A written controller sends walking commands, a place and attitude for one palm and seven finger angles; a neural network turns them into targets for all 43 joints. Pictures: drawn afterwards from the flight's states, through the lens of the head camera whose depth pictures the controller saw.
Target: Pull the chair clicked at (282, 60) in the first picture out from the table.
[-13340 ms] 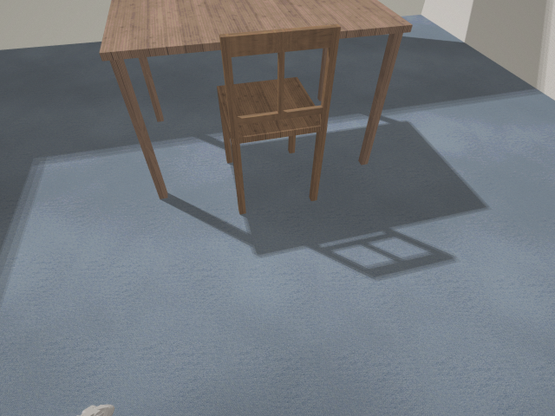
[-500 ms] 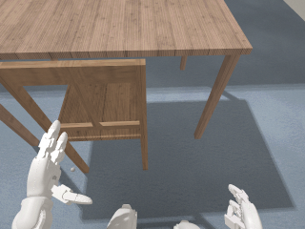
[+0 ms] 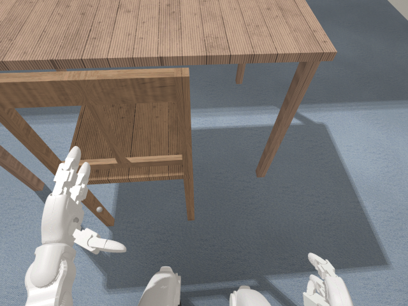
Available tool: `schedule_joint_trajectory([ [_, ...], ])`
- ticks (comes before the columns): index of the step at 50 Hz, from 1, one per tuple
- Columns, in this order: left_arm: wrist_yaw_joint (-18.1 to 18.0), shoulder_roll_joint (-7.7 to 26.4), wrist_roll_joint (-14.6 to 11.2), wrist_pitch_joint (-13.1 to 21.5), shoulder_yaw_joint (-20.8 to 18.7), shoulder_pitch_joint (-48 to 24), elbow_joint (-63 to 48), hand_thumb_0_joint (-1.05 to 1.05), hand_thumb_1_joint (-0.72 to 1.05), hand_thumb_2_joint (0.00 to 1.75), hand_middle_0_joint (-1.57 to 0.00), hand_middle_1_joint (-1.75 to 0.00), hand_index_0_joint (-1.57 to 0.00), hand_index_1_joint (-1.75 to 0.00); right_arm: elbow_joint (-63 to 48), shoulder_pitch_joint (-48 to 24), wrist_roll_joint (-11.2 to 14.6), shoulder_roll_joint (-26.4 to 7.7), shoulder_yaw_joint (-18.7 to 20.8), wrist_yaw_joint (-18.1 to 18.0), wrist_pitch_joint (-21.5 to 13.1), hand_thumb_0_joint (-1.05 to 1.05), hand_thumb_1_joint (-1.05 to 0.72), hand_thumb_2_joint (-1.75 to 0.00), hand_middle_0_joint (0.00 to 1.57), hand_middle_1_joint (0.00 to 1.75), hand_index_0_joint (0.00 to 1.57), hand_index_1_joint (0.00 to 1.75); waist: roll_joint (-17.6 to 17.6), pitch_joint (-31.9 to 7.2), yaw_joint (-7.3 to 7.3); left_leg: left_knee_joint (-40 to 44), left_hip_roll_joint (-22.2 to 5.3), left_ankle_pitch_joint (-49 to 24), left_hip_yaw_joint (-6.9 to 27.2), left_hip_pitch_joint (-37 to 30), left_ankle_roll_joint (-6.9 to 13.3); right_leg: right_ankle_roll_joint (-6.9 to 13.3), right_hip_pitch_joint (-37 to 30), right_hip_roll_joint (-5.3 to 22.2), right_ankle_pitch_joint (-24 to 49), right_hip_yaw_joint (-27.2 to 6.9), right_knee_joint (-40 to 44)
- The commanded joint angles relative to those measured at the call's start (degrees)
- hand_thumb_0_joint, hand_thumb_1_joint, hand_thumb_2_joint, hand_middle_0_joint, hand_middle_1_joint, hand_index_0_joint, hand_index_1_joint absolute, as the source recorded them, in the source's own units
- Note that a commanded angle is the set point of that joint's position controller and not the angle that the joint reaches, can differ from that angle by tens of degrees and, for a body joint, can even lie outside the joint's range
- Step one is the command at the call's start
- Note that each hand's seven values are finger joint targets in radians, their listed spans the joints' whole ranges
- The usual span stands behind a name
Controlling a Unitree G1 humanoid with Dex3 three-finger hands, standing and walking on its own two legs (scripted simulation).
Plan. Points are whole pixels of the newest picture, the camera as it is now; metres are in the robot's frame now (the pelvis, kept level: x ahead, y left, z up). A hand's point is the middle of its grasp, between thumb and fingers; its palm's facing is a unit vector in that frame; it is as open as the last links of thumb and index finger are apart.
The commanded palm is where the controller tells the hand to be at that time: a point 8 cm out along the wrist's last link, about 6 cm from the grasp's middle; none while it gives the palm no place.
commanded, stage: aim the fingers beside a spindle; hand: left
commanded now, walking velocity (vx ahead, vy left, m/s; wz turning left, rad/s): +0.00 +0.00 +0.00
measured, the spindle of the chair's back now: (109, 135) +0.49 +0.26 -0.02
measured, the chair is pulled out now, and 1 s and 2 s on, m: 0.00 0.00 0.00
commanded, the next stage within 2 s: push the fingers through the gap in 1.42 s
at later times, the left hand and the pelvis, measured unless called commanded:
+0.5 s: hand (108, 193) +0.32 +0.20 +0.02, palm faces +0.12 -0.99 -0.04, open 16.9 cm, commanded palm +0.29 +0.26 +0.02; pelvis -0.01 +0.00 -0.01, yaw -1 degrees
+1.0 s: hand (118, 180) +0.36 +0.20 +0.00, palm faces +0.11 -0.99 -0.05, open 16.9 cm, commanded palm +0.32 +0.25 +0.00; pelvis -0.01 +0.00 -0.02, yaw -2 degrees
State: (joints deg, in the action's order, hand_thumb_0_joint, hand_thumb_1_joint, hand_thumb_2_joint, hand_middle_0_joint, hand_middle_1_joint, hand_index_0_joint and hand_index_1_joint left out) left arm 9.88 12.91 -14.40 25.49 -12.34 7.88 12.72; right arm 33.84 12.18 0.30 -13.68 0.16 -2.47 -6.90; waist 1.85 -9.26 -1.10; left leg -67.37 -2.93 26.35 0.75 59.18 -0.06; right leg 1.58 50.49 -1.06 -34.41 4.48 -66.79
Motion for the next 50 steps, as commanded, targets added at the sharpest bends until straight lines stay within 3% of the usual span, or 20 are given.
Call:
schedule_joint_trajectory([
  [1,-0.36,9.07,-0.74,4.38,-4.62,-9.02,-9.2,0.0,-0.5,0.3,-0.06,-0.08,-0.06,-0.08,-6.95,-1.07,0.08,-8.27,3.19,-0.98,-2.19,0.0,-0.9,-0.9,0.2,0.3,0.2,0.3,0.25,-15.1,-0.63,6.98,1.56,-11.6,1.1,-16.05,1.6,-0.73,-1.93,-0.09,17.0,-2.55,9.98],
  [4,-0.39,8.34,-0.38,4.91,-3.35,-12.59,-9.41,0.0,-0.5,0.3,-0.06,-0.08,-0.06,-0.08,-6.74,-1.09,0.03,-8.35,3.25,-1.09,-2.18,0.0,-0.9,-0.9,0.2,0.3,0.2,0.3,2.45,-16.49,-0.8,6.75,1.45,-10.98,1.29,-17.33,1.59,-0.54,-0.26,-0.08,15.49,-2.47,9.57],
  [8,-1.16,9.33,0.12,4.68,-4.04,-12.22,-7.71,0.0,-0.5,0.3,-0.06,-0.08,-0.06,-0.08,-6.7,-0.59,-0.06,-8.56,3.34,-0.97,-1.75,0.0,-0.9,-0.9,0.2,0.3,0.2,0.3,1.62,-17.91,-0.56,6.67,1.22,-11.82,1.68,-17.39,1.54,-0.43,-0.25,-0.32,15.89,-2.24,8.9],
  [12,-1.58,8.44,0.56,4.47,-3.11,-16.39,-5.75,0.0,-0.5,0.3,-0.06,-0.08,-0.06,-0.08,-6.64,-0.62,-0.09,-8.52,3.14,-0.72,-0.97,0.0,-0.9,-0.9,0.2,0.3,0.2,0.3,1.78,-16.81,-0.94,6.74,1.33,-9.82,1.81,-16.67,1.31,-0.44,1.39,-0.32,13.91,-1.91,8.65],
  [13,-1.96,10.25,0.69,4.61,-4.91,-16.51,-5.66,0.0,-0.5,0.3,-0.06,-0.08,-0.06,-0.08,-6.52,-0.54,-0.15,-8.68,3.23,-0.83,-0.85,0.0,-0.9,-0.9,0.2,0.3,0.2,0.3,2.08,-17.69,-0.4,6.55,1.19,-10.69,1.87,-16.85,1.36,-0.22,1.07,-0.46,14.53,-2.02,8.35],
  [18,-2.72,9.03,1.12,5.02,-3.83,-18.37,-4.1,0.0,-0.5,0.3,-0.06,-0.08,-0.06,-0.08,-6.62,-0.18,-0.33,-8.56,3.18,-0.43,-0.08,0.0,-0.9,-0.9,0.2,0.3,0.2,0.3,1.79,-18.69,-0.71,5.91,1.24,-11.76,1.82,-16.71,1.31,-0.28,1.32,-0.45,15.67,-1.9,7.53],
  [20,-2.73,9.86,1.01,5.12,-5.11,-18.49,-2.04,0.0,-0.5,0.3,-0.06,-0.08,-0.06,-0.08,-6.37,-0.11,-0.28,-8.64,3.26,-0.41,0.32,0.0,-0.9,-0.9,0.2,0.3,0.2,0.3,-0.34,-18.14,-0.83,5.46,1.25,-11.11,1.4,-15.33,1.35,-0.53,1.05,-0.44,15.9,-2.27,7.73],
  [23,-2.43,10.09,1.31,5.77,-4.9,-20.14,-1.71,0.0,-0.5,0.3,-0.06,-0.08,-0.06,-0.08,-6.24,0.23,-0.29,-8.6,3.26,-0.33,0.58,0.0,-0.9,-0.9,0.2,0.3,0.2,0.3,1.56,-19.25,-0.79,4.87,1.27,-12.08,1.32,-15.36,1.34,-0.27,1.24,-0.52,16.68,-2.42,6.91],
  [25,-2.19,8.8,1.22,5.96,-3.64,-20.64,-1.49,0.0,-0.5,0.3,-0.06,-0.08,-0.06,-0.08,-6.15,0.17,-0.25,-8.56,3.33,-0.16,0.73,0.0,-0.9,-0.9,0.2,0.3,0.2,0.3,1.81,-19.42,-1.12,4.6,1.17,-12.24,1.33,-16.2,1.29,-0.41,2.34,-0.46,16.72,-2.37,6.9],
  [27,-2.24,9.81,1.28,6.11,-4.52,-22.49,-0.24,0.0,-0.5,0.3,-0.06,-0.08,-0.06,-0.08,-5.7,0.5,-0.29,-8.83,3.37,-0.27,0.99,0.0,-0.9,-0.9,0.2,0.3,0.2,0.3,0.62,-19.48,-1.3,4.26,1.18,-11.82,1.42,-15.19,1.34,-0.44,2.5,-0.55,16.46,-2.45,6.59],
  [30,-2.42,9.55,1.83,6.46,-3.62,-25.55,0.92,0.0,-0.5,0.3,-0.06,-0.08,-0.06,-0.08,-5.34,0.65,-0.35,-8.93,3.38,-0.24,1.2,0.0,-0.9,-0.9,0.2,0.3,0.2,0.3,2.43,-19.05,-1.76,3.88,1.04,-11.36,1.75,-15.46,1.11,-0.31,4.75,-0.53,15.34,-2.22,5.99],
  [34,-3.06,9.02,2.26,6.78,-3.18,-26.59,2.02,0.0,-0.5,0.3,-0.06,-0.08,-0.06,-0.08,-5.23,0.81,-0.5,-9.05,3.47,-0.17,1.6,0.0,-0.9,-0.9,0.2,0.3,0.2,0.3,1.88,-21.25,-1.8,3.41,0.99,-11.95,1.98,-16.21,1.18,-0.3,5.53,-0.55,15.32,-2.2,5.41],
  [37,-3.73,10.79,2.99,6.74,-4.38,-30.77,4.71,0.0,-0.5,0.3,-0.06,-0.08,-0.06,-0.08,-4.82,1.15,-0.49,-9.2,3.29,-0.16,2.13,0.0,-0.9,-0.9,0.2,0.3,0.2,0.3,1.69,-19.44,-2.05,3.22,1.05,-9.21,1.99,-14.1,1.07,-0.24,6.6,-0.62,13.05,-2.21,5.34],
  [41,-4.12,11.34,3.23,7.26,-5.01,-33.64,6.02,0.0,-0.5,0.3,-0.06,-0.08,-0.06,-0.08,-4.62,1.62,-0.74,-9.07,3.38,-0.12,2.65,0.0,-0.9,-0.9,0.2,0.3,0.2,0.3,2.45,-22.74,-1.81,2.01,1.12,-11.32,1.57,-14.68,1.07,-0.3,6.14,-0.51,15.09,-2.67,4.47],
  [43,-4.01,12.84,2.84,6.89,-6.9,-30.17,6.61,0.0,-0.5,0.3,-0.06,-0.08,-0.06,-0.08,-5.19,2.05,-0.75,-9.19,3.42,0.15,2.92,0.0,-0.9,-0.9,0.2,0.3,0.2,0.3,2.26,-24.44,-0.54,2.19,1.18,-13.41,1.45,-14.8,1.07,-0.12,3.89,-0.72,17.21,-2.76,4.15],
  [46,-3.29,12.77,2.24,6.22,-7.32,-26.72,5.73,0.0,-0.5,0.3,-0.06,-0.08,-0.06,-0.08,-5.86,2.04,-0.39,-8.79,3.4,0.5,3.66,0.0,-0.9,-0.9,0.2,0.3,0.2,0.3,0.66,-24.62,-0.29,2.52,1.31,-14.95,0.54,-13.72,1.3,-0.47,0.16,-0.76,20.82,-3.38,4.76],
  [48,-3.03,12.65,1.94,6.01,-7.37,-26.0,4.97,0.0,-0.5,0.3,-0.06,-0.08,-0.06,-0.08,-5.86,2.24,-0.31,-8.68,3.51,0.59,3.83,0.0,-0.9,-0.9,0.2,0.3,0.2,0.3,1.03,-24.65,-0.55,2.23,1.25,-15.46,0.34,-13.38,1.39,-0.56,-0.08,-0.85,21.8,-3.5,4.57],
  [50,-2.68,12.83,1.5,6.01,-7.7,-26.7,5.43,0.0,-0.5,0.3,-0.06,-0.08,-0.06,-0.08,-5.44,2.19,-0.14,-8.67,3.47,0.51,3.94,0.0,-0.9,-0.9,0.2,0.3,0.2,0.3,0.05,-21.94,-1.3,2.26,1.24,-13.67,0.18,-11.9,1.41,-0.86,0.56,-0.85,20.88,-3.75,5.28],
])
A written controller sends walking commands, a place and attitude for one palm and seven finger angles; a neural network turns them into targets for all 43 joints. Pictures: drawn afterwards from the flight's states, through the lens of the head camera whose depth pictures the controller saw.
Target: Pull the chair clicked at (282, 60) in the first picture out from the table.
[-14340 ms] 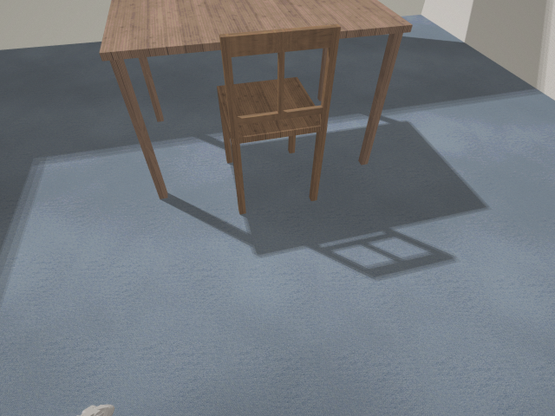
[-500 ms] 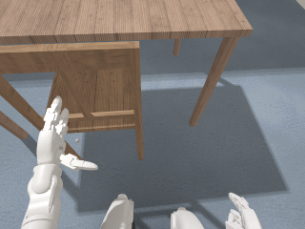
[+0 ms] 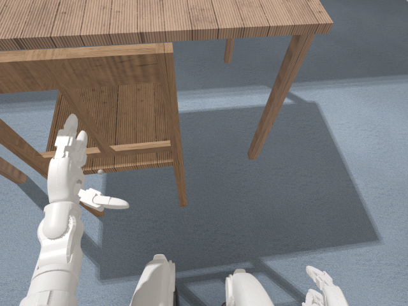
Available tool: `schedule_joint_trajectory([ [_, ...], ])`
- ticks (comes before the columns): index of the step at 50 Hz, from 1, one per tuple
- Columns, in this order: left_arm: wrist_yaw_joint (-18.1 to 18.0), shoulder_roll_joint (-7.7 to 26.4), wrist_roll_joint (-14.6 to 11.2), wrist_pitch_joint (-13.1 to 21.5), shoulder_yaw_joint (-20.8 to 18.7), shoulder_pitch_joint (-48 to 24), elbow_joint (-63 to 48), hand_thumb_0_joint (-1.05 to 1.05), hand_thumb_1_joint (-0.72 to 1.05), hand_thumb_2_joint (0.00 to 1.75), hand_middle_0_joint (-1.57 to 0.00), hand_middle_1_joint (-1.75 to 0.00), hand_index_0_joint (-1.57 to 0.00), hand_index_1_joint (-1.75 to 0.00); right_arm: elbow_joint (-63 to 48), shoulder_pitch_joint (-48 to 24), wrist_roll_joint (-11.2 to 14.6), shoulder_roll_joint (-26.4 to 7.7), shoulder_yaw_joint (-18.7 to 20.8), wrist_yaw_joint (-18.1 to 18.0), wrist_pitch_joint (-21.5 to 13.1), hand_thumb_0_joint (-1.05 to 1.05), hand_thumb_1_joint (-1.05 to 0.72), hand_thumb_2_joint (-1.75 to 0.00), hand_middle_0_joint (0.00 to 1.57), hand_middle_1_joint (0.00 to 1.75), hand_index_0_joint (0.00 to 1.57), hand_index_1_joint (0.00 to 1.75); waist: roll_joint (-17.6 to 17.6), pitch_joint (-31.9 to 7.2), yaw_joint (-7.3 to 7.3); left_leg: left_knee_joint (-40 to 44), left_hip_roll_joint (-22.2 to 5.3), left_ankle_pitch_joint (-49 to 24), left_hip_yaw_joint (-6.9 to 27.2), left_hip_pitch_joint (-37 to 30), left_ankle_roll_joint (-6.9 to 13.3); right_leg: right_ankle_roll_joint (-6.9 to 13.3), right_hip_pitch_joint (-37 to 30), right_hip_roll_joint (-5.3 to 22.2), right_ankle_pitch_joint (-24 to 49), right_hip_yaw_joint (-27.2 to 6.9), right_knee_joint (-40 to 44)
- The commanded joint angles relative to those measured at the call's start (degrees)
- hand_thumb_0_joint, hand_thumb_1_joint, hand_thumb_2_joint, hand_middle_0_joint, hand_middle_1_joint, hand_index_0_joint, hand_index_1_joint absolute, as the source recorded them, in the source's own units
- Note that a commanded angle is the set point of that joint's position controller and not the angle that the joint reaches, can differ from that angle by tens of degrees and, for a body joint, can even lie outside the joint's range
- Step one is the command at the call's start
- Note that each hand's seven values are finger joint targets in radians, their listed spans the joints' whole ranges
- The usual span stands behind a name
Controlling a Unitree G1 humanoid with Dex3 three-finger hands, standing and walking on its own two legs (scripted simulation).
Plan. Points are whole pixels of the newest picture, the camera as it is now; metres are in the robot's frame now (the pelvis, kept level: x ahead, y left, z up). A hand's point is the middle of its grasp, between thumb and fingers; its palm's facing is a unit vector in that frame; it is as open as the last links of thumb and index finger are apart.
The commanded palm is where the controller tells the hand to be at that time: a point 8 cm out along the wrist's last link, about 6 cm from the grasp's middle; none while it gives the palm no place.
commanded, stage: aim the fingers beside a spindle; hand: left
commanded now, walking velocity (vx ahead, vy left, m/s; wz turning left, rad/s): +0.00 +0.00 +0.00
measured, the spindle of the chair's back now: (88, 122) +0.49 +0.27 +0.00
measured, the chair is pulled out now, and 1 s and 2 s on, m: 0.00 0.00 -0.02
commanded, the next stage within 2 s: push the fingers through the gap in 0.42 s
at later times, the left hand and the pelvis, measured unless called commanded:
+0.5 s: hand (93, 179) +0.34 +0.22 +0.03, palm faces +0.15 -0.99 -0.04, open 16.9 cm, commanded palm +0.31 +0.26 +0.03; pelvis +0.00 +0.00 +0.00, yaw +0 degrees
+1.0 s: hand (96, 163) +0.37 +0.22 +0.03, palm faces +0.14 -0.99 -0.05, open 16.8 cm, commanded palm +0.36 +0.27 +0.03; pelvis -0.01 +0.00 +0.00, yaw +1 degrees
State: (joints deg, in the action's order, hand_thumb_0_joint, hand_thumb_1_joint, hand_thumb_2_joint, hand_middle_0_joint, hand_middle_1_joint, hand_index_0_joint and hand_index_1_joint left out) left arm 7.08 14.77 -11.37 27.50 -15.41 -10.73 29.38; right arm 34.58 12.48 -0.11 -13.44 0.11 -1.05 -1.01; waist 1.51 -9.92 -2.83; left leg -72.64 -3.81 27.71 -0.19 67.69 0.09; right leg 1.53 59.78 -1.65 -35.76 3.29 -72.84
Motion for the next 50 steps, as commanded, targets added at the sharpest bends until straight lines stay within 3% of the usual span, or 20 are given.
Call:
schedule_joint_trajectory([
  [1,0.42,9.99,-1.6,4.29,-3.8,-8.13,-11.92,0.0,-0.5,0.3,-0.06,-0.08,-0.06,-0.08,-6.07,1.85,0.26,-8.84,3.56,-0.95,-2.08,0.0,-0.9,-0.9,0.2,0.3,0.2,0.3,0.88,-21.39,0.22,7.53,2.14,-14.9,1.11,-20.71,1.29,-0.81,-8.39,-0.25,21.9,-2.5,11.29],
  [4,0.99,9.1,-2.11,5.01,-3.22,-7.56,-12.25,0.0,-0.5,0.3,-0.06,-0.08,-0.06,-0.08,-5.76,1.95,0.23,-8.93,3.66,-1.05,-2.52,0.0,-0.9,-0.9,0.2,0.3,0.2,0.3,0.02,-20.95,-0.09,7.28,2.16,-14.77,1.36,-20.66,1.41,-0.79,-7.98,-0.29,21.66,-2.41,11.4],
  [5,1.09,10.66,-2.16,5.35,-4.47,-7.63,-12.7,0.0,-0.5,0.3,-0.06,-0.08,-0.06,-0.08,-5.55,1.94,0.2,-9.07,3.76,-1.2,-2.54,0.0,-0.9,-0.9,0.2,0.3,0.2,0.3,0.49,-21.07,0.13,7.19,2.14,-14.91,1.26,-20.36,1.41,-0.76,-8.48,-0.24,22.08,-2.64,11.29],
  [8,1.49,8.21,-1.82,6.09,-1.24,-9.51,-14.43,0.0,-0.5,0.3,-0.06,-0.08,-0.06,-0.08,-5.37,1.88,0.11,-8.93,3.82,-1.27,-2.99,0.0,-0.9,-0.9,0.2,0.3,0.2,0.3,3.49,-21.19,-0.58,7.22,2.0,-15.57,1.84,-23.2,1.29,-0.43,-5.49,-0.24,20.82,-1.99,10.98],
  [12,1.47,10.03,-1.99,5.57,-3.44,-7.57,-12.43,0.0,-0.5,0.3,-0.06,-0.08,-0.06,-0.08,-5.07,1.53,0.18,-9.17,3.85,-1.55,-3.09,0.0,-0.9,-0.9,0.2,0.3,0.2,0.3,0.85,-20.42,-0.02,7.39,2.09,-13.76,1.7,-21.39,1.33,-0.6,-6.55,-0.16,19.69,-2.22,11.52],
  [16,1.51,11.24,-2.05,5.3,-4.9,-7.59,-12.34,0.0,-0.5,0.3,-0.06,-0.08,-0.06,-0.08,-5.59,1.05,0.21,-9.03,3.65,-1.64,-2.87,0.0,-0.9,-0.9,0.2,0.3,0.2,0.3,2.03,-20.73,0.68,7.68,2.21,-13.78,1.61,-21.56,1.2,-0.5,-6.75,-0.2,19.44,-2.21,11.28],
  [17,1.51,10.79,-2.16,5.51,-4.11,-8.93,-13.97,0.0,-0.5,0.3,-0.06,-0.08,-0.06,-0.08,-5.68,0.75,0.17,-8.96,3.53,-1.61,-2.97,0.0,-0.9,-0.9,0.2,0.3,0.2,0.3,3.44,-21.5,0.54,7.66,2.22,-14.01,1.61,-22.28,1.22,-0.44,-6.73,-0.08,19.5,-2.19,11.23],
  [19,1.44,10.47,-2.38,5.36,-4.23,-7.39,-13.82,0.0,-0.5,0.3,-0.06,-0.08,-0.06,-0.08,-5.85,0.84,0.16,-8.91,3.61,-1.54,-3.01,0.0,-0.9,-0.9,0.2,0.3,0.2,0.3,2.46,-22.07,0.58,7.72,2.12,-14.57,1.74,-22.67,1.26,-0.52,-7.12,-0.24,19.96,-2.24,11.4],
  [23,1.66,8.35,-2.27,4.96,-1.72,-7.31,-13.92,0.0,-0.5,0.3,-0.06,-0.08,-0.06,-0.08,-6.04,0.78,0.18,-9.05,3.57,-1.4,-3.17,0.0,-0.9,-0.9,0.2,0.3,0.2,0.3,3.2,-20.8,-0.07,7.89,1.98,-14.0,2.24,-23.24,1.22,-0.35,-5.14,-0.37,18.62,-1.6,11.34],
  [25,1.68,8.34,-2.2,4.55,-1.71,-7.52,-12.25,0.0,-0.5,0.3,-0.06,-0.08,-0.06,-0.08,-5.88,0.84,0.24,-9.23,3.54,-1.39,-3.07,0.0,-0.9,-0.9,0.2,0.3,0.2,0.3,1.73,-19.52,-0.34,7.86,2.08,-12.6,2.24,-22.05,1.22,-0.5,-4.76,-0.31,17.6,-1.67,11.7],
  [26,1.66,8.74,-2.02,4.41,-1.9,-8.81,-11.19,0.0,-0.5,0.3,-0.06,-0.08,-0.06,-0.08,-5.84,0.89,0.3,-9.33,3.42,-1.45,-3.01,0.0,-0.9,-0.9,0.2,0.3,0.2,0.3,0.66,-18.32,-0.59,7.94,2.09,-11.13,2.37,-20.88,1.21,-0.5,-4.42,-0.33,16.3,-1.55,11.78],
  [33,0.88,12.24,-0.81,5.54,-3.51,-18.83,-9.91,0.0,-0.5,0.3,-0.06,-0.08,-0.06,-0.08,-4.68,1.74,-0.19,-9.61,3.2,-2.04,-3.17,0.0,-0.9,-0.9,0.2,0.3,0.2,0.3,3.96,-21.47,-0.94,7.05,1.92,-11.08,2.95,-22.7,1.1,-0.17,-1.92,-0.39,14.51,-1.77,10.75],
  [35,0.95,11.67,-0.66,5.3,-2.91,-20.23,-9.12,0.0,-0.5,0.3,-0.06,-0.08,-0.06,-0.08,-4.42,2.05,-0.21,-9.57,3.23,-2.0,-3.05,0.0,-0.9,-0.9,0.2,0.3,0.2,0.3,4.23,-22.5,-0.96,7.09,1.78,-12.91,3.1,-24.39,0.91,-0.14,-1.91,-0.31,15.97,-1.55,10.69],
  [37,0.99,11.8,-0.77,4.6,-3.43,-18.07,-8.08,0.0,-0.5,0.3,-0.06,-0.08,-0.06,-0.08,-4.64,2.43,-0.16,-9.59,3.31,-1.79,-2.82,0.0,-0.9,-0.9,0.2,0.3,0.2,0.3,4.76,-24.0,-0.07,7.47,1.78,-14.52,2.98,-25.28,0.74,-0.06,-3.09,-0.3,17.28,-1.44,10.74],
  [40,0.99,13.06,-0.87,3.32,-4.79,-18.22,-5.09,0.0,-0.5,0.3,-0.06,-0.08,-0.06,-0.08,-4.45,3.18,-0.03,-9.68,3.27,-1.5,-2.13,0.0,-0.9,-0.9,0.2,0.3,0.2,0.3,2.54,-23.1,-0.28,7.16,1.85,-14.72,2.58,-23.04,0.98,-0.33,-4.55,-0.47,18.69,-1.86,10.96],
  [43,0.81,13.16,-0.66,3.25,-4.74,-21.4,-3.59,0.0,-0.5,0.3,-0.06,-0.08,-0.06,-0.08,-4.08,3.75,-0.01,-9.68,3.24,-1.5,-1.75,0.0,-0.9,-0.9,0.2,0.3,0.2,0.3,0.6,-21.45,-1.45,6.68,1.87,-13.4,2.51,-20.66,1.3,-0.6,-4.58,-0.52,18.37,-2.08,11.17],
  [45,0.8,14.4,-0.29,3.85,-5.63,-23.93,-2.4,0.0,-0.5,0.3,-0.06,-0.08,-0.06,-0.08,-3.62,3.89,0.04,-9.77,3.27,-1.68,-1.49,0.0,-0.9,-0.9,0.2,0.3,0.2,0.3,0.92,-21.24,-1.62,6.71,1.94,-11.46,2.43,-19.97,1.19,-0.66,-3.85,-0.46,16.27,-2.25,11.26],
  [48,0.94,14.07,-0.05,4.61,-4.52,-30.05,-0.47,0.0,-0.5,0.3,-0.06,-0.08,-0.06,-0.08,-2.67,4.32,-0.02,-9.88,3.14,-2.03,-1.47,0.0,-0.9,-0.9,0.2,0.3,0.2,0.3,1.4,-19.48,-3.29,6.14,1.92,-9.17,2.65,-19.56,1.44,-0.64,-1.35,-0.44,13.75,-2.41,11.83],
  [50,1.28,15.45,0.19,4.99,-5.33,-32.17,1.28,0.0,-0.5,0.3,-0.06,-0.08,-0.06,-0.08,-2.21,4.47,-0.06,-10.06,3.08,-2.29,-1.4,0.0,-0.9,-0.9,0.2,0.3,0.2,0.3,2.17,-20.46,-3.04,6.04,2.03,-7.84,2.68,-19.26,1.34,-0.63,-1.09,-0.3,12.2,-2.6,11.76],
])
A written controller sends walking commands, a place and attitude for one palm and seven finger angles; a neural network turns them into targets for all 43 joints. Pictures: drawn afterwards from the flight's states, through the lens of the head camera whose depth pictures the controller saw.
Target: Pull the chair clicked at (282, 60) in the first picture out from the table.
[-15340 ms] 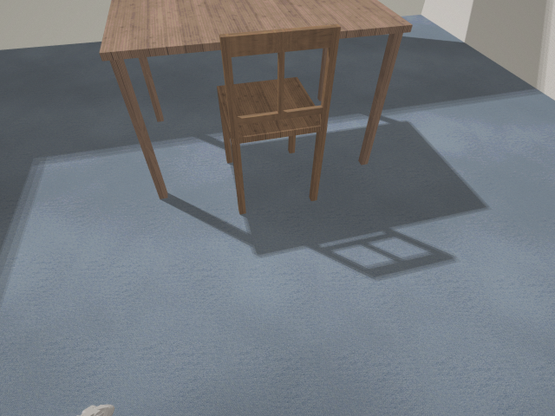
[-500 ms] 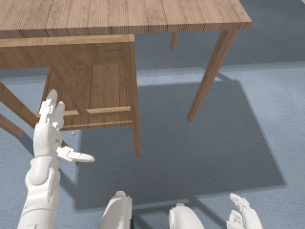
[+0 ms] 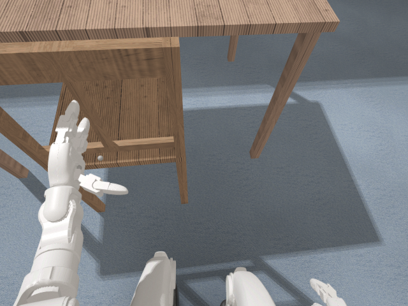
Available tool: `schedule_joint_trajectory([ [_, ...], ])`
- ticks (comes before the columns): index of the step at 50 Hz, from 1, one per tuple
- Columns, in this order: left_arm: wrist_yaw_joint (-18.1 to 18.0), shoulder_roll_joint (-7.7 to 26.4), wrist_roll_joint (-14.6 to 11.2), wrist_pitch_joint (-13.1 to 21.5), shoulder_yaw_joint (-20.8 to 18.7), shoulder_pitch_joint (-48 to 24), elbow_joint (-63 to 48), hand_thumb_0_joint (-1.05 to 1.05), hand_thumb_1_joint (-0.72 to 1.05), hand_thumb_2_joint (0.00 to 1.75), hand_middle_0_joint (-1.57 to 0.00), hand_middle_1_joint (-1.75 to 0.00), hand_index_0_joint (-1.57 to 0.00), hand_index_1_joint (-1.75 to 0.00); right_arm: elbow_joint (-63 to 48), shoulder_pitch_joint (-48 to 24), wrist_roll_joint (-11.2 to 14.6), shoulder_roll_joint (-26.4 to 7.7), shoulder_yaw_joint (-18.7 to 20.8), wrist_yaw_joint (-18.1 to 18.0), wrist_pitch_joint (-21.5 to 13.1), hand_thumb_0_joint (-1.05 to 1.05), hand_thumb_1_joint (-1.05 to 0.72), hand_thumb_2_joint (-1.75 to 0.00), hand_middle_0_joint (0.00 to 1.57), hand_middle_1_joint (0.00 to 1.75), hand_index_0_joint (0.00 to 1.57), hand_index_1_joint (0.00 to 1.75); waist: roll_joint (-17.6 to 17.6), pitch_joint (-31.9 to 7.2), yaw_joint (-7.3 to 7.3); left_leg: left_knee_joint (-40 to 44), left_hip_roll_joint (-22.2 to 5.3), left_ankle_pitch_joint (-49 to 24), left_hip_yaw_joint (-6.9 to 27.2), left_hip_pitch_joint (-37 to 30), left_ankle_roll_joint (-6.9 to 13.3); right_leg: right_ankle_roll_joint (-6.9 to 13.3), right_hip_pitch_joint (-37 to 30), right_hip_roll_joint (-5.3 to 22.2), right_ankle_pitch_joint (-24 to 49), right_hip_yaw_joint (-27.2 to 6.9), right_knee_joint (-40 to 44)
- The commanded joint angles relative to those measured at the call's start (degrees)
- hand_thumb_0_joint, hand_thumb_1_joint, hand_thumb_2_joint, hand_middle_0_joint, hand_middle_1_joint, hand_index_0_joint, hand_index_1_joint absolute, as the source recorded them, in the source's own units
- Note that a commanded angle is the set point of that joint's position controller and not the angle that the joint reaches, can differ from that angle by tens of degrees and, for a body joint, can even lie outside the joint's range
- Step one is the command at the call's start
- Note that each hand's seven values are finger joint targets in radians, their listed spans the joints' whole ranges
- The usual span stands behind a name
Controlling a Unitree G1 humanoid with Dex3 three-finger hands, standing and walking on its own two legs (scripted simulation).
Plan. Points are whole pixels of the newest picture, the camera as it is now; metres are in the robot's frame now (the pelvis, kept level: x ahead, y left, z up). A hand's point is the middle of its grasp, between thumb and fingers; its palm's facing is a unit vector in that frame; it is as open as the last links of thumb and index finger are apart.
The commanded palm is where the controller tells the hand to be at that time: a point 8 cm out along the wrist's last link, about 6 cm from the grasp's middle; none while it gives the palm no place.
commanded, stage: push the fingers through the gap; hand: left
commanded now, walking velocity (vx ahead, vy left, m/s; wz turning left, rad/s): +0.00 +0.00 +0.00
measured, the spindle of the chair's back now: (92, 116) +0.50 +0.27 +0.00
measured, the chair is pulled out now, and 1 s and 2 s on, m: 0.00 -0.02 -0.02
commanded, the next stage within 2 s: aim the fingers beside a spindle in 0.02 s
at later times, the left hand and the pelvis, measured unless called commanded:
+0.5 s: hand (100, 151) +0.40 +0.22 +0.03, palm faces +0.13 -0.99 -0.03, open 16.9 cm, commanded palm +0.37 +0.26 +0.03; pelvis -0.01 +0.00 +0.00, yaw +0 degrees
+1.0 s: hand (98, 160) +0.38 +0.22 +0.02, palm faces +0.14 -0.99 -0.03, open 16.9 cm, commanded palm +0.35 +0.26 +0.03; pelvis +0.01 +0.01 +0.01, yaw -1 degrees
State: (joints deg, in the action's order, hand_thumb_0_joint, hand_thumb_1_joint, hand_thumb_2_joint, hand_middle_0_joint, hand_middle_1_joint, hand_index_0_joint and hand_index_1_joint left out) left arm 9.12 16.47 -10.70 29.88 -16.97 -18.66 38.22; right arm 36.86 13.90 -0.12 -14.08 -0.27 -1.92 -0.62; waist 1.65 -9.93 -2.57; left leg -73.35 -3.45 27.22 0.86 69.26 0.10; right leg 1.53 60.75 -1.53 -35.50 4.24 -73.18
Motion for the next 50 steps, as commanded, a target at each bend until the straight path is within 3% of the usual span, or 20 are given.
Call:
schedule_joint_trajectory([
  [1,-0.51,13.94,-0.28,2.81,-3.45,-25.88,-6.88,0.0,-0.5,0.3,-0.06,-0.08,-0.06,-0.08,-4.34,3.21,-0.07,-9.51,3.38,-1.53,-1.73,0.0,-0.9,-0.9,0.2,0.3,0.2,0.3,2.59,-20.45,-3.61,6.83,1.67,-7.1,1.81,-21.29,1.32,-0.55,-1.3,-0.42,11.54,-3.46,12.08],
  [7,0.5,13.74,0.37,2.85,-1.28,-34.33,-2.74,0.0,-0.5,0.3,-0.06,-0.08,-0.06,-0.08,-3.2,3.86,-0.08,-9.83,3.05,-1.97,-1.54,0.0,-0.9,-0.9,0.2,0.3,0.2,0.3,3.17,-20.95,-5.06,6.51,1.79,-3.6,2.47,-21.82,1.51,-0.46,1.19,-0.35,8.4,-3.48,12.45],
  [9,0.79,13.79,0.45,2.7,-1.33,-34.09,-1.37,0.0,-0.5,0.3,-0.06,-0.08,-0.06,-0.08,-3.37,4.01,-0.06,-9.93,3.04,-1.88,-1.35,0.0,-0.9,-0.9,0.2,0.3,0.2,0.3,3.62,-21.44,-4.5,6.54,1.87,-3.32,2.51,-21.76,1.49,-0.31,1.17,-0.27,8.0,-3.54,12.42],
  [11,1.06,13.39,0.27,2.32,-1.35,-32.55,-0.6,0.0,-0.5,0.3,-0.06,-0.08,-0.06,-0.08,-3.8,4.03,-0.07,-9.85,3.07,-1.77,-1.08,0.0,-0.9,-0.9,0.2,0.3,0.2,0.3,2.31,-22.23,-4.1,6.43,2.03,-3.55,2.13,-21.15,1.72,-0.43,-0.5,-0.27,8.17,-3.89,12.91],
  [14,1.19,13.42,0.12,2.31,-1.5,-30.29,-1.23,0.0,-0.5,0.3,-0.06,-0.08,-0.06,-0.08,-4.29,3.88,0.05,-9.82,3.03,-1.41,-0.75,0.0,-0.9,-0.9,0.2,0.3,0.2,0.3,3.98,-22.39,-3.22,7.4,1.92,-4.11,2.42,-22.8,1.48,-0.16,0.04,-0.43,8.28,-3.49,12.85],
  [18,0.69,14.91,-0.23,2.57,-3.32,-27.96,-2.15,0.0,-0.5,0.3,-0.06,-0.08,-0.06,-0.08,-4.87,3.67,0.0,-9.74,2.99,-1.2,-0.52,0.0,-0.9,-0.9,0.2,0.3,0.2,0.3,2.16,-21.82,-2.82,7.21,1.91,-4.33,1.93,-20.55,1.79,-0.32,-2.32,-0.56,8.65,-3.97,13.12],
  [19,0.51,15.49,-0.22,2.76,-4.26,-26.34,-2.6,0.0,-0.5,0.3,-0.06,-0.08,-0.06,-0.08,-5.12,3.58,0.01,-9.62,3.03,-1.17,-0.37,0.0,-0.9,-0.9,0.2,0.3,0.2,0.3,2.2,-22.3,-2.1,7.45,1.85,-5.16,1.8,-20.61,1.62,-0.32,-3.15,-0.51,9.28,-4.01,13.02],
  [24,-0.43,14.24,-0.53,3.09,-4.27,-21.52,-4.69,0.0,-0.5,0.3,-0.06,-0.08,-0.06,-0.08,-5.94,3.25,0.05,-9.39,3.1,-0.73,-0.15,0.0,-0.9,-0.9,0.2,0.3,0.2,0.3,2.9,-21.39,-1.7,8.4,1.74,-6.55,1.61,-21.67,1.43,-0.34,-3.21,-0.7,10.55,-3.49,12.99],
  [25,-0.7,15.55,-0.43,3.11,-5.28,-21.63,-4.52,0.0,-0.5,0.3,-0.06,-0.08,-0.06,-0.08,-5.85,3.35,0.02,-9.54,3.14,-0.77,-0.03,0.0,-0.9,-0.9,0.2,0.3,0.2,0.3,1.99,-20.36,-1.88,8.47,1.6,-6.43,1.63,-21.09,1.41,-0.42,-3.16,-0.72,10.61,-3.43,13.01],
  [26,-0.67,14.58,-0.54,3.23,-4.44,-21.75,-5.44,0.0,-0.5,0.3,-0.06,-0.08,-0.06,-0.08,-6.03,3.22,-0.06,-9.35,3.03,-0.69,-0.03,0.0,-0.9,-0.9,0.2,0.3,0.2,0.3,2.47,-20.44,-1.89,8.46,1.79,-6.16,1.4,-20.67,1.45,-0.52,-3.8,-0.69,10.55,-3.63,13.12],
  [28,-1.01,16.45,-0.41,3.43,-6.49,-18.84,-6.27,0.0,-0.5,0.3,-0.06,-0.08,-0.06,-0.08,-6.44,3.32,-0.14,-9.57,3.16,-0.69,0.03,0.0,-0.9,-0.9,0.2,0.3,0.2,0.3,2.43,-21.65,-1.01,8.66,1.63,-7.48,1.46,-21.23,1.36,-0.27,-4.76,-0.89,11.51,-3.38,12.61],
  [31,-1.13,13.45,-0.47,4.03,-4.0,-17.84,-10.18,0.0,-0.5,0.3,-0.06,-0.08,-0.06,-0.08,-6.63,3.1,-0.16,-9.28,3.37,-0.46,-0.08,0.0,-0.9,-0.9,0.2,0.3,0.2,0.3,5.39,-23.24,-1.12,9.22,1.34,-10.77,1.84,-25.82,0.85,-0.11,-3.25,-0.85,13.68,-2.43,12.03],
  [34,-1.38,11.86,-0.91,3.71,-3.22,-14.97,-11.34,0.0,-0.5,0.3,-0.06,-0.08,-0.06,-0.08,-6.3,3.43,-0.18,-9.47,3.66,-0.27,-0.2,0.0,-0.9,-0.9,0.2,0.3,0.2,0.3,4.03,-23.52,-1.62,9.09,1.07,-14.19,2.18,-27.52,0.81,-0.2,-3.15,-0.98,16.53,-1.91,11.79],
  [35,-1.47,13.13,-1.03,3.54,-4.62,-12.96,-11.5,0.0,-0.5,0.3,-0.06,-0.08,-0.06,-0.08,-6.37,3.52,-0.22,-9.59,3.77,-0.23,-0.06,0.0,-0.9,-0.9,0.2,0.3,0.2,0.3,3.98,-23.53,-0.89,9.2,1.07,-15.06,2.14,-27.31,0.69,-0.14,-4.03,-0.99,17.44,-1.88,11.66],
  [37,-1.3,9.96,-1.23,3.25,-2.02,-12.48,-12.93,0.0,-0.5,0.3,-0.06,-0.08,-0.06,-0.08,-6.55,3.16,-0.14,-9.19,3.83,-0.08,-0.16,0.0,-0.9,-0.9,0.2,0.3,0.2,0.3,3.45,-23.23,-1.6,9.16,1.15,-15.4,1.9,-27.67,0.79,-0.35,-4.08,-0.9,18.02,-1.75,11.93],
  [40,-1.79,10.88,-1.38,3.35,-3.14,-8.68,-15.39,0.0,-0.5,0.3,-0.06,-0.08,-0.06,-0.08,-6.77,2.87,-0.15,-9.3,4.04,-0.02,-0.21,0.0,-0.9,-0.9,0.2,0.3,0.2,0.3,3.91,-24.04,-0.64,9.49,0.97,-18.52,2.14,-29.4,0.5,-0.12,-4.72,-0.96,20.21,-1.46,11.4],
  [42,-2.05,8.69,-1.38,3.23,-1.38,-7.67,-17.39,0.0,-0.5,0.3,-0.06,-0.08,-0.06,-0.08,-6.92,2.64,-0.18,-8.9,4.02,0.21,-0.31,0.0,-0.9,-0.9,0.2,0.3,0.2,0.3,4.64,-24.41,-0.94,9.25,1.01,-19.97,2.03,-30.26,0.5,-0.21,-4.74,-0.94,21.46,-1.29,11.27],
  [45,-2.58,10.49,-1.25,3.28,-3.13,-6.87,-16.95,0.0,-0.5,0.3,-0.06,-0.08,-0.06,-0.08,-6.78,2.41,-0.29,-9.1,4.01,0.11,-0.28,0.0,-0.9,-0.9,0.2,0.3,0.2,0.3,2.99,-23.04,-0.81,8.94,1.1,-19.11,1.97,-28.23,0.59,-0.33,-5.19,-0.97,21.59,-1.58,11.05],
  [48,-2.6,8.91,-1.19,3.78,-1.62,-6.44,-19.67,0.0,-0.5,0.3,-0.06,-0.08,-0.06,-0.08,-7.31,2.02,-0.38,-8.86,4.05,0.21,-0.61,0.0,-0.9,-0.9,0.2,0.3,0.2,0.3,5.7,-23.48,-0.64,9.09,1.03,-20.39,2.25,-30.22,0.33,-0.01,-4.45,-0.92,21.54,-1.3,10.68],
  [50,-2.61,8.53,-1.22,3.73,-1.4,-4.44,-20.15,0.0,-0.5,0.3,-0.06,-0.08,-0.06,-0.08,-7.42,1.66,-0.36,-8.85,4.13,0.24,-0.58,0.0,-0.9,-0.9,0.2,0.3,0.2,0.3,4.27,-24.08,-0.61,9.14,0.83,-21.43,2.42,-31.18,0.22,-0.11,-4.62,-0.97,22.25,-1.16,10.79],
])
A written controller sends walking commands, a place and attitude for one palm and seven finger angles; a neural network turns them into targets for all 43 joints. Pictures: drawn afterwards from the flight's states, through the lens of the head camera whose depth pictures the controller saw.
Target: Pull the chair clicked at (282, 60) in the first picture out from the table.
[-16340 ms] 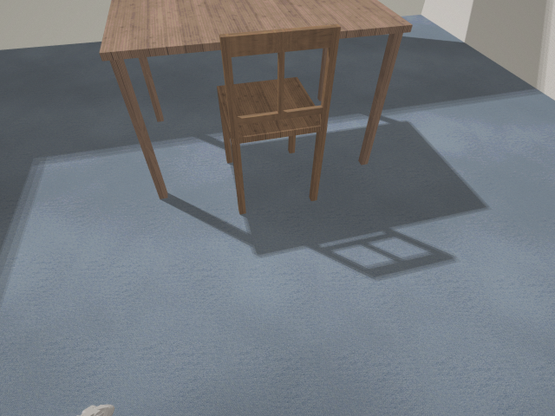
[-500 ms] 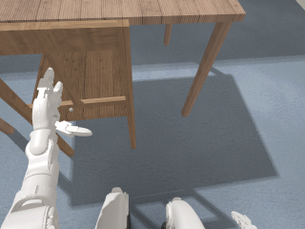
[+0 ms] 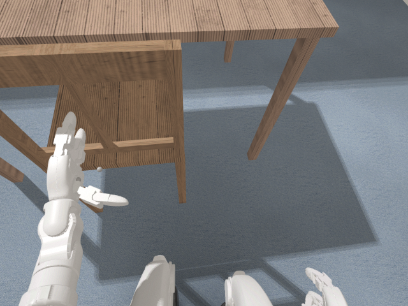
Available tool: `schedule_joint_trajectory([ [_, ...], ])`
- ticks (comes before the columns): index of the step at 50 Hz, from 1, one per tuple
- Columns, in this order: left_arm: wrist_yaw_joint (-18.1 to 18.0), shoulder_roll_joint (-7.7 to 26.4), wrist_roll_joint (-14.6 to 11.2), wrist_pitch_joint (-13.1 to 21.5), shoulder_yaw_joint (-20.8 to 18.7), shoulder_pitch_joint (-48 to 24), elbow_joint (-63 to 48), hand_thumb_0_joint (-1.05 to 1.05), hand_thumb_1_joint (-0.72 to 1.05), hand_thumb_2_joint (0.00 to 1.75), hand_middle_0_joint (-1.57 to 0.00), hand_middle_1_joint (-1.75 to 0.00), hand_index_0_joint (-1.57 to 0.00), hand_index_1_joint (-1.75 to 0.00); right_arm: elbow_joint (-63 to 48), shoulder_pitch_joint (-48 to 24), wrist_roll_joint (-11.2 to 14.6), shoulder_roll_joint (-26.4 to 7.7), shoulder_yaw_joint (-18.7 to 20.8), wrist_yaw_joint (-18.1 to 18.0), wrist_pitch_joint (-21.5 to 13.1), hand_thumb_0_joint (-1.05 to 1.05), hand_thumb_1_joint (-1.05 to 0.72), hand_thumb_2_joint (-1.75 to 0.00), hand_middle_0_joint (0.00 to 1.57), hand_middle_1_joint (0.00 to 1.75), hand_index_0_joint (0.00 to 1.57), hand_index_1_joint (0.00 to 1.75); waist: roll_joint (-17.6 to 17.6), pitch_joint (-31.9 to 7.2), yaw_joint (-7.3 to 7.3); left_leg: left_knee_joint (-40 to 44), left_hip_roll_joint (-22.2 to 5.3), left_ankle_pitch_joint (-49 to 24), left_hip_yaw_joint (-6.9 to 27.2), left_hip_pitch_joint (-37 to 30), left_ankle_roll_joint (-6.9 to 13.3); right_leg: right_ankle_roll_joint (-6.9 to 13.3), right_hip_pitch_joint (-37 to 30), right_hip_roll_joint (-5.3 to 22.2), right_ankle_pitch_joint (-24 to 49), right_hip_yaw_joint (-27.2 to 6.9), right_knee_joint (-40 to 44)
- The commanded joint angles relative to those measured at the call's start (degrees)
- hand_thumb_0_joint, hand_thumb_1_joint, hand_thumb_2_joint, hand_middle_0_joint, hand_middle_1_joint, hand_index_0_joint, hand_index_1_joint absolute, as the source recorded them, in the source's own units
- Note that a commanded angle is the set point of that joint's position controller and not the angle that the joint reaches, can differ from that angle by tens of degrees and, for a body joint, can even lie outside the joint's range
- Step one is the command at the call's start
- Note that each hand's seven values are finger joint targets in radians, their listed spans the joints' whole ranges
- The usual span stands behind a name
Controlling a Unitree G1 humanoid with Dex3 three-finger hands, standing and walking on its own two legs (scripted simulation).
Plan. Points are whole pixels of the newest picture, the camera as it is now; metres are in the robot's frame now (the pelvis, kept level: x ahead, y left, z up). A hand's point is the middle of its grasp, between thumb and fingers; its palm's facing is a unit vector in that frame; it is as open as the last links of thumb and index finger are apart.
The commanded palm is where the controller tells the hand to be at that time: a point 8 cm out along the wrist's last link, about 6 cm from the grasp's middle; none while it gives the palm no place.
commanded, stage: aim the fingers beside a spindle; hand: left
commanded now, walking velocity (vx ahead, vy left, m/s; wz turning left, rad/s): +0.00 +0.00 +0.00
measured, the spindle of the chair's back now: (92, 118) +0.49 +0.26 -0.01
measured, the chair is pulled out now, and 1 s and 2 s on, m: -0.02 -0.02 -0.02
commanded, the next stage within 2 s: push the fingers through the gap in 1.14 s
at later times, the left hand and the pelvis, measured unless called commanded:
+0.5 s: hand (94, 180) +0.34 +0.21 +0.02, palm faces +0.16 -0.99 -0.04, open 16.9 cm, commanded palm +0.31 +0.26 +0.02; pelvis -0.01 -0.01 +0.00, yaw +0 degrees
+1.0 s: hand (88, 184) +0.33 +0.22 +0.02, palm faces +0.15 -0.99 -0.03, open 16.9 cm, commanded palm +0.30 +0.27 +0.02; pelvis -0.01 -0.01 +0.00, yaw +0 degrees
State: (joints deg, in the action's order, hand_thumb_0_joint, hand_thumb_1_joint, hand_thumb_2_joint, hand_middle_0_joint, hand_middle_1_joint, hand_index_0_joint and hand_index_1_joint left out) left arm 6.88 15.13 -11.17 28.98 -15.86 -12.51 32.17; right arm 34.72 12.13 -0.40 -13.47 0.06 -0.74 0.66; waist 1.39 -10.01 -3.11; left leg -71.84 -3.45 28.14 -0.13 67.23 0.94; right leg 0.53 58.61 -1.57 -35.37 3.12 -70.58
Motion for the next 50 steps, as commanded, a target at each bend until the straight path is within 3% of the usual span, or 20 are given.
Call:
schedule_joint_trajectory([
  [1,-0.22,8.37,-0.95,4.4,-1.19,-10.53,-13.96,0.0,-0.5,0.3,-0.06,-0.08,-0.06,-0.08,-5.41,3.2,-0.02,-9.24,3.67,-0.88,-1.91,0.0,-0.9,-0.9,0.2,0.3,0.2,0.3,3.72,-23.26,-0.51,7.55,1.11,-21.22,3.07,-28.1,-0.36,0.68,-2.97,-0.91,22.03,-0.19,8.58],
  [5,0.07,9.09,-1.01,3.74,-2.08,-7.94,-13.3,0.0,-0.5,0.3,-0.06,-0.08,-0.06,-0.08,-5.71,2.57,0.19,-9.33,3.65,-0.93,-1.98,0.0,-0.9,-0.9,0.2,0.3,0.2,0.3,3.16,-21.64,0.04,7.78,1.26,-19.27,3.0,-26.39,-0.35,0.78,-3.27,-0.89,21.0,-0.25,8.76],
  [6,0.09,9.05,-1.0,3.62,-1.94,-8.93,-13.31,0.0,-0.5,0.3,-0.06,-0.08,-0.06,-0.08,-5.69,2.36,0.19,-9.34,3.62,-1.07,-1.92,0.0,-0.9,-0.9,0.2,0.3,0.2,0.3,2.52,-21.41,-0.36,7.68,1.31,-18.63,2.86,-25.74,-0.2,0.65,-3.34,-0.83,20.93,-0.33,8.77],
  [8,0.08,9.23,-1.25,3.76,-2.11,-9.06,-15.0,0.0,-0.5,0.3,-0.06,-0.08,-0.06,-0.08,-5.98,2.22,0.06,-9.22,3.54,-1.15,-2.16,0.0,-0.9,-0.9,0.2,0.3,0.2,0.3,3.96,-22.42,0.05,7.3,1.46,-18.68,2.78,-25.79,-0.11,0.76,-3.63,-0.78,21.05,-0.58,8.51],
  [11,0.37,10.13,-1.28,3.57,-3.02,-9.7,-12.92,0.0,-0.5,0.3,-0.06,-0.08,-0.06,-0.08,-5.78,1.81,0.19,-9.13,3.29,-1.35,-2.21,0.0,-0.9,-0.9,0.2,0.3,0.2,0.3,2.01,-20.13,-0.3,7.29,1.66,-15.62,2.46,-23.09,0.03,0.58,-4.03,-0.78,19.32,-0.96,9.16],
  [14,0.87,10.43,-1.69,4.31,-3.41,-9.43,-15.25,0.0,-0.5,0.3,-0.06,-0.08,-0.06,-0.08,-5.83,1.63,0.06,-8.99,3.4,-1.57,-2.75,0.0,-0.9,-0.9,0.2,0.3,0.2,0.3,3.77,-23.14,0.35,6.95,1.68,-16.73,2.29,-24.69,0.04,0.68,-4.76,-0.72,20.1,-1.24,8.84],
  [22,3.04,11.64,-3.02,3.03,-4.64,-7.3,-12.82,0.0,-0.5,0.3,-0.06,-0.08,-0.06,-0.08,-5.66,1.31,0.64,-9.09,3.26,-2.0,-3.12,0.0,-0.9,-0.9,0.2,0.3,0.2,0.3,1.0,-19.78,-0.06,6.55,1.94,-13.27,1.47,-19.17,0.54,0.22,-6.7,-0.69,19.19,-2.5,9.88],
  [25,3.41,11.16,-3.43,3.65,-4.18,-5.93,-15.79,0.0,-0.5,0.3,-0.06,-0.08,-0.06,-0.08,-5.85,1.16,0.57,-8.89,3.34,-1.92,-3.73,0.0,-0.9,-0.9,0.2,0.3,0.2,0.3,4.08,-21.42,0.54,6.9,1.85,-14.29,1.55,-21.47,0.4,0.49,-6.39,-0.7,19.22,-2.36,9.72],
  [26,3.4,10.93,-3.62,3.6,-4.12,-5.69,-15.4,0.0,-0.5,0.3,-0.06,-0.08,-0.06,-0.08,-5.88,1.26,0.61,-8.92,3.35,-1.95,-3.81,0.0,-0.9,-0.9,0.2,0.3,0.2,0.3,2.26,-20.92,0.25,6.93,1.86,-13.85,1.57,-20.88,0.53,0.35,-6.68,-0.73,18.94,-2.33,10.0],
  [29,3.29,10.74,-3.36,3.76,-3.67,-6.46,-15.29,0.0,-0.5,0.3,-0.06,-0.08,-0.06,-0.08,-5.21,1.48,0.58,-9.18,3.49,-2.1,-4.15,0.0,-0.9,-0.9,0.2,0.3,0.2,0.3,2.36,-20.31,-0.36,6.84,1.62,-14.17,2.12,-21.45,0.47,0.37,-4.48,-0.82,18.44,-1.83,9.45],
  [33,2.96,12.95,-3.05,3.74,-5.31,-7.94,-14.59,0.0,-0.5,0.3,-0.06,-0.08,-0.06,-0.08,-4.98,1.51,0.47,-9.46,3.43,-2.41,-4.46,0.0,-0.9,-0.9,0.2,0.3,0.2,0.3,2.65,-20.21,-0.01,6.69,1.7,-12.16,2.17,-19.96,0.55,0.52,-4.48,-0.77,16.18,-2.04,9.35],
  [35,2.93,12.34,-3.26,3.67,-5.14,-7.55,-14.6,0.0,-0.5,0.3,-0.06,-0.08,-0.06,-0.08,-5.06,1.31,0.46,-9.25,3.37,-2.38,-4.47,0.0,-0.9,-0.9,0.2,0.3,0.2,0.3,3.68,-20.74,0.31,6.9,1.79,-12.44,1.98,-21.01,0.42,0.5,-4.47,-0.67,16.35,-2.1,9.69],
  [38,3.12,13.7,-3.49,3.26,-6.45,-6.92,-13.29,0.0,-0.5,0.3,-0.06,-0.08,-0.06,-0.08,-4.9,1.72,0.43,-9.42,3.29,-2.5,-4.42,0.0,-0.9,-0.9,0.2,0.3,0.2,0.3,1.48,-21.05,0.22,6.49,1.7,-13.32,1.94,-19.6,0.65,0.38,-6.02,-0.8,17.92,-2.3,9.42],
  [41,3.71,13.0,-3.77,3.06,-6.18,-5.68,-13.95,0.0,-0.5,0.3,-0.06,-0.08,-0.06,-0.08,-5.44,1.38,0.61,-9.08,3.21,-2.31,-4.36,0.0,-0.9,-0.9,0.2,0.3,0.2,0.3,3.17,-21.18,0.82,6.92,1.86,-13.37,1.56,-19.83,0.44,0.37,-6.72,-0.69,18.15,-2.33,9.59],
  [46,4.16,11.78,-4.3,2.92,-5.33,-4.2,-15.17,0.0,-0.5,0.3,-0.06,-0.08,-0.06,-0.08,-5.51,1.51,0.64,-9.21,3.36,-2.13,-4.53,0.0,-0.9,-0.9,0.2,0.3,0.2,0.3,2.17,-20.79,0.33,7.11,1.69,-14.47,1.94,-20.93,0.48,0.29,-6.1,-0.91,18.88,-1.87,9.64],
  [50,3.98,10.89,-3.98,3.29,-4.21,-4.51,-16.31,0.0,-0.5,0.3,-0.06,-0.08,-0.06,-0.08,-5.31,1.38,0.55,-9.29,3.48,-2.15,-4.77,0.0,-0.9,-0.9,0.2,0.3,0.2,0.3,3.78,-20.51,0.1,7.25,1.45,-15.18,2.54,-22.68,0.25,0.54,-3.62,-0.9,18.34,-1.1,9.03],
])
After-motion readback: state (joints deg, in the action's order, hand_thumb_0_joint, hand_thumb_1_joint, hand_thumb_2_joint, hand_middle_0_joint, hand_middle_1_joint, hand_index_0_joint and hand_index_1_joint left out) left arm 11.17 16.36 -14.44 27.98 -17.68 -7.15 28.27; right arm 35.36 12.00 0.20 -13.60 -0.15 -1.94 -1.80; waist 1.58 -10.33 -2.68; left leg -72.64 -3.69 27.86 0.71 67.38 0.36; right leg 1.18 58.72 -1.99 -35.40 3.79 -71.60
